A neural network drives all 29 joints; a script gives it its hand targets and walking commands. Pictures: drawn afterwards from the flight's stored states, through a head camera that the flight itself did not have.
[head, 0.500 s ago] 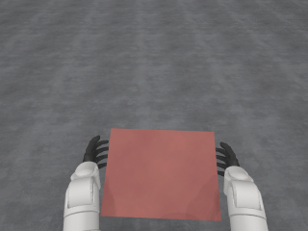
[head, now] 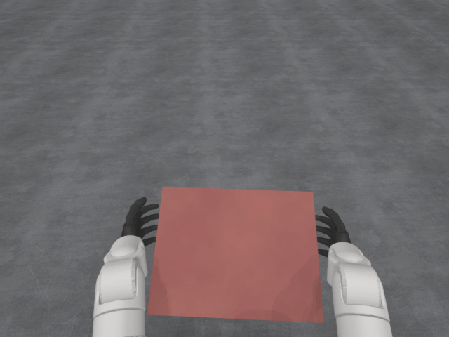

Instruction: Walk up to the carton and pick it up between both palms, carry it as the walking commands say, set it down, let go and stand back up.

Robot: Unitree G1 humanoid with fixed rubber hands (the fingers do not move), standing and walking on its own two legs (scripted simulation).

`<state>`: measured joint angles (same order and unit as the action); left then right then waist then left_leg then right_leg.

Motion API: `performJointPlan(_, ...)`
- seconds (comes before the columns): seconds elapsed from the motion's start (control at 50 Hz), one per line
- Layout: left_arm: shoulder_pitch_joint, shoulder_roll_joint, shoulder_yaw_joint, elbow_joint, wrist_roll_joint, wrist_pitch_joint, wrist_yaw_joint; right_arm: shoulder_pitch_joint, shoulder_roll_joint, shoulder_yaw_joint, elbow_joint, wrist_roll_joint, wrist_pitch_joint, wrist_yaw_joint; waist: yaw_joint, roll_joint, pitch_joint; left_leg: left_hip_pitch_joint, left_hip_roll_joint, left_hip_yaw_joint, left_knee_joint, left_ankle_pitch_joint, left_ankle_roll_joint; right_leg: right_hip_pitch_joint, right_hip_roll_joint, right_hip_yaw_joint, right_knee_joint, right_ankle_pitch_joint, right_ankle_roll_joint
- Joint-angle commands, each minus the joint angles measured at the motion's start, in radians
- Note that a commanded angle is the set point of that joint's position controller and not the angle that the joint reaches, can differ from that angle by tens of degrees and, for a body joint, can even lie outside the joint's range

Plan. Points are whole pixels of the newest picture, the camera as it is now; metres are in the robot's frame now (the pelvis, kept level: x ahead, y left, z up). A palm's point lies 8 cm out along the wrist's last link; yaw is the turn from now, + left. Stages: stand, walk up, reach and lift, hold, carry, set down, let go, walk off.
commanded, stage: carry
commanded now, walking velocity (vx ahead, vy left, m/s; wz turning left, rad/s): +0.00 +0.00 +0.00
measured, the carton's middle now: (234, 253) +0.31 +0.00 -0.09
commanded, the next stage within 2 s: hold in 0.28 s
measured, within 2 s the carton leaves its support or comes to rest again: neither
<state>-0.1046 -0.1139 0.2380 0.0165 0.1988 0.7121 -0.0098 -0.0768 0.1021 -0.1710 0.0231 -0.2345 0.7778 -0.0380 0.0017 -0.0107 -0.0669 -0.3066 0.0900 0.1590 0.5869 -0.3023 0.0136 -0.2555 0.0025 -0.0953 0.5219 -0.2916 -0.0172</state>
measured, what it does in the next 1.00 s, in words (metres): stands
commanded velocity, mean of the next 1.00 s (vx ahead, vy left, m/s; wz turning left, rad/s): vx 0.00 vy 0.00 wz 0.00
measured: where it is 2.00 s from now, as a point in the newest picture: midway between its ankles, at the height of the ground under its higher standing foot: outside the picture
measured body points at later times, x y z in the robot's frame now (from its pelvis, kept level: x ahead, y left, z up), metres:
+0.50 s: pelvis +0.02 +0.00 +0.02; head -0.02 +0.00 +0.46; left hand +0.25 +0.22 +0.06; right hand +0.28 -0.15 +0.04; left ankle +0.00 +0.10 -0.73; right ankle -0.01 -0.14 -0.73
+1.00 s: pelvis -0.02 -0.04 +0.01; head -0.08 -0.01 +0.46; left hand +0.26 +0.19 +0.06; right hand +0.28 -0.18 +0.05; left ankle +0.01 +0.10 -0.73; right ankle -0.01 -0.14 -0.73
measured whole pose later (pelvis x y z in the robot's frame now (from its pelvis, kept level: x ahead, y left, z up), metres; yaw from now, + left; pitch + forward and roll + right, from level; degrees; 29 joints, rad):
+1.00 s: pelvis -0.02 -0.04 +0.01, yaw +10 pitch -6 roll +0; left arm -0.33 -0.07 0.32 0.30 0.33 0.68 -0.11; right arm -0.22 0.14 -0.31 0.25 -0.27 0.73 -0.03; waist -0.04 -0.08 -0.03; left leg -0.13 -0.01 -0.06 0.35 -0.13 -0.01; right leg -0.05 0.06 0.11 0.38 -0.23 -0.02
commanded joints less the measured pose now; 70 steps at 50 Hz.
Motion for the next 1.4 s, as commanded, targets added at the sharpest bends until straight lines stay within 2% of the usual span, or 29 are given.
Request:
performJointPlan(0.0,-0.417,-0.670,-0.640,0.002,-0.261,0.001,-0.269,-0.528,0.680,0.572,-0.048,0.258,-0.069,0.271,-0.002,0.044,-0.241,0.057,0.103,-0.151,-0.085,0.223,0.034,0.075,-0.112,0.106,-0.063,0.275,-0.045)
performJointPlan(0.02,-0.404,-0.681,-0.697,-0.147,-0.328,0.004,-0.262,-0.529,0.695,0.632,-0.220,0.325,-0.068,0.268,0.001,0.017,-0.272,0.108,0.093,-0.130,-0.082,0.174,0.045,0.047,-0.125,0.125,-0.086,0.248,-0.049)
performJointPlan(0.04,-0.385,-0.692,-0.639,0.096,-0.255,0.023,-0.264,-0.574,0.670,0.559,-0.052,0.265,-0.063,0.273,0.001,0.040,-0.217,0.084,0.082,-0.128,-0.102,0.217,0.026,0.026,-0.120,0.122,-0.071,0.286,-0.055)
performJointPlan(0.24,-0.486,-0.678,-0.700,-0.178,-0.351,0.010,-0.249,-0.527,0.708,0.612,-0.181,0.337,-0.060,0.263,0.007,0.042,-0.242,0.110,0.109,-0.155,-0.116,0.326,0.050,0.030,-0.110,0.107,-0.035,0.313,-0.040)
performJointPlan(0.26,-0.345,-0.682,-0.660,0.052,-0.273,0.020,-0.260,-0.561,0.675,0.589,-0.112,0.287,-0.067,0.265,0.001,0.038,-0.269,0.140,0.110,-0.151,-0.121,0.305,0.047,0.045,-0.106,0.081,-0.039,0.290,-0.030)
performJointPlan(0.28,-0.332,-0.658,-0.694,-0.150,-0.352,0.000,-0.236,-0.432,0.694,0.596,-0.198,0.356,-0.053,0.284,0.097,0.113,-0.217,0.130,-0.137,-0.170,-0.199,0.325,-0.018,0.239,0.047,0.151,-0.101,0.438,-0.030)
performJointPlan(0.32,-0.270,-0.600,-0.693,-0.114,-0.300,-0.018,-0.230,-0.407,0.669,0.619,-0.163,0.343,-0.081,0.285,0.006,0.071,-0.364,0.164,-0.120,-0.202,-0.254,0.467,0.016,0.367,0.057,0.192,-0.125,0.480,-0.019)
performJointPlan(0.4,-0.248,-0.610,-0.714,-0.153,-0.282,-0.045,-0.234,-0.356,0.663,0.684,-0.264,0.354,-0.101,0.271,0.007,0.012,-0.342,0.234,-0.152,-0.222,-0.291,0.674,0.011,0.457,0.083,0.223,-0.150,0.748,0.018)
performJointPlan(0.48,-0.141,-0.583,-0.642,-0.004,-0.219,-0.007,-0.239,-0.314,0.604,0.601,-0.184,0.322,-0.078,0.237,-0.045,0.093,-0.047,0.256,-0.142,-0.251,-0.353,0.528,0.031,0.307,0.089,0.229,-0.219,0.546,0.018)
performJointPlan(0.54,-0.296,-0.539,-0.633,-0.089,-0.219,-0.024,-0.245,-0.378,0.600,0.553,-0.136,0.274,-0.083,0.239,-0.101,-0.062,-0.112,0.355,-0.136,-0.263,-0.334,0.484,0.030,0.242,0.068,0.222,-0.218,0.466,0.042)
performJointPlan(0.66,-0.363,-0.623,-0.628,-0.001,-0.213,-0.019,-0.275,-0.568,0.682,0.563,-0.206,0.294,-0.102,0.243,-0.038,-0.031,-0.194,0.337,-0.152,-0.240,-0.344,0.472,0.024,0.296,0.102,0.212,-0.222,0.455,0.044)
performJointPlan(0.76,-0.591,-0.611,-0.575,0.099,-0.171,-0.018,-0.300,-0.660,0.712,0.411,0.002,0.228,-0.081,0.248,-0.100,-0.004,-0.072,0.301,-0.153,-0.225,-0.335,0.193,0.019,0.141,0.079,0.207,-0.265,0.172,0.027)
performJointPlan(0.78,-0.512,-0.599,-0.528,0.102,-0.154,-0.021,-0.295,-0.681,0.739,0.460,-0.007,0.250,-0.086,0.261,-0.021,-0.048,-0.093,0.324,-0.159,-0.204,-0.351,0.181,0.019,0.147,0.084,0.202,-0.272,0.147,0.029)
performJointPlan(0.8,-0.645,-0.577,-0.544,0.123,-0.158,-0.042,-0.319,-0.718,0.783,0.405,0.064,0.230,-0.099,0.255,-0.091,-0.057,-0.076,0.300,-0.169,-0.197,-0.324,0.077,0.031,0.092,0.057,0.218,-0.300,0.040,0.041)
performJointPlan(0.84,-0.637,-0.568,-0.437,0.217,-0.129,-0.043,-0.339,-0.884,0.840,0.449,0.032,0.278,-0.104,0.252,0.005,-0.090,-0.148,0.261,-0.182,-0.181,-0.291,-0.014,0.057,0.113,0.022,0.243,-0.310,-0.070,0.067)
performJointPlan(0.88,-0.635,-0.644,-0.432,0.257,-0.111,-0.045,-0.344,-0.834,0.856,0.439,0.093,0.251,-0.105,0.263,0.012,-0.015,-0.077,0.248,-0.158,-0.190,-0.313,0.045,0.048,0.110,0.040,0.234,-0.294,-0.009,0.040)
performJointPlan(0.9,-0.798,-0.627,-0.467,0.280,-0.137,-0.048,-0.348,-0.903,0.865,0.337,0.169,0.209,-0.091,0.253,-0.060,-0.045,-0.073,0.188,-0.161,-0.190,-0.293,-0.111,0.059,0.098,0.024,0.260,-0.310,-0.162,0.040)
performJointPlan(0.92,-0.670,-0.689,-0.476,0.255,-0.131,-0.043,-0.354,-0.785,0.882,0.358,0.167,0.223,-0.104,0.258,-0.060,0.013,-0.098,0.258,-0.161,-0.194,-0.303,0.010,0.043,0.121,0.048,0.233,-0.295,-0.029,0.027)
performJointPlan(0.94,-0.608,-0.699,-0.396,0.339,-0.109,-0.039,-0.350,-0.857,0.903,0.447,0.140,0.272,-0.109,0.272,0.046,0.018,-0.126,0.231,-0.165,-0.182,-0.302,0.053,0.048,0.130,0.044,0.243,-0.280,0.003,0.036)
performJointPlan(0.98,-0.606,-0.750,-0.420,0.326,-0.121,-0.042,-0.348,-0.866,0.908,0.440,0.122,0.270,-0.119,0.288,0.031,-0.037,-0.174,0.273,-0.173,-0.190,-0.300,0.179,0.037,0.145,0.057,0.239,-0.272,0.122,0.044)
performJointPlan(1.0,-0.646,-0.748,-0.454,0.260,-0.125,-0.044,-0.347,-0.809,0.947,0.462,0.138,0.292,-0.122,0.295,0.043,0.072,-0.166,0.262,-0.176,-0.175,-0.304,0.202,0.037,0.175,0.057,0.247,-0.264,0.177,0.035)
performJointPlan(1.04,-0.584,-0.730,-0.444,0.300,-0.124,-0.026,-0.364,-0.779,0.897,0.416,0.147,0.243,-0.108,0.266,-0.053,-0.041,-0.147,0.301,-0.168,-0.189,-0.291,0.207,0.040,0.139,0.030,0.269,-0.307,0.184,0.056)
performJointPlan(1.1,-0.480,-0.786,-0.473,0.242,-0.127,-0.004,-0.354,-0.704,0.899,0.463,0.103,0.272,-0.107,0.272,0.000,0.071,-0.110,0.307,-0.170,-0.196,-0.322,0.291,0.022,0.173,0.063,0.245,-0.290,0.261,0.037)
performJointPlan(1.16,-0.560,-0.732,-0.514,0.161,-0.158,-0.025,-0.370,-0.730,0.874,0.469,0.050,0.259,-0.110,0.287,-0.027,-0.059,-0.204,0.315,-0.157,-0.206,-0.330,0.275,0.028,0.213,0.079,0.225,-0.285,0.243,0.052)
performJointPlan(1.2,-0.593,-0.885,-0.586,0.298,-0.200,-0.008,-0.358,-0.760,0.794,0.412,0.092,0.252,-0.117,0.310,-0.103,0.147,-0.088,0.410,-0.150,-0.222,-0.312,0.231,-0.023,0.104,0.052,0.177,-0.294,0.187,-0.006)
performJointPlan(1.26,-0.567,-0.873,-0.637,0.268,-0.204,-0.038,-0.352,-0.585,0.775,0.333,0.189,0.203,-0.145,0.320,-0.194,0.133,-0.150,0.485,-0.122,-0.277,-0.288,0.412,-0.042,0.044,0.060,0.185,-0.286,0.335,-0.014)
performJointPlan(1.28,-0.514,-0.846,-0.564,0.295,-0.182,-0.051,-0.350,-0.688,0.722,0.367,0.113,0.193,-0.137,0.340,-0.107,0.041,-0.156,0.475,-0.133,-0.252,-0.282,0.316,-0.032,0.079,0.067,0.170,-0.296,0.222,-0.010)
performJointPlan(1.3,-0.533,-0.850,-0.569,0.311,-0.183,-0.058,-0.339,-0.726,0.702,0.338,0.111,0.189,-0.151,0.345,-0.140,0.037,-0.097,0.429,-0.121,-0.277,-0.293,0.334,-0.034,0.046,0.076,0.169,-0.288,0.228,-0.014)
performJointPlan(1.38,-0.639,-0.851,-0.513,0.282,-0.169,-0.136,-0.300,-0.751,0.742,0.403,0.198,0.217,-0.195,0.400,-0.016,0.021,-0.199,0.351,-0.142,-0.222,-0.269,0.225,-0.036,0.112,0.069,0.172,-0.247,0.163,-0.016)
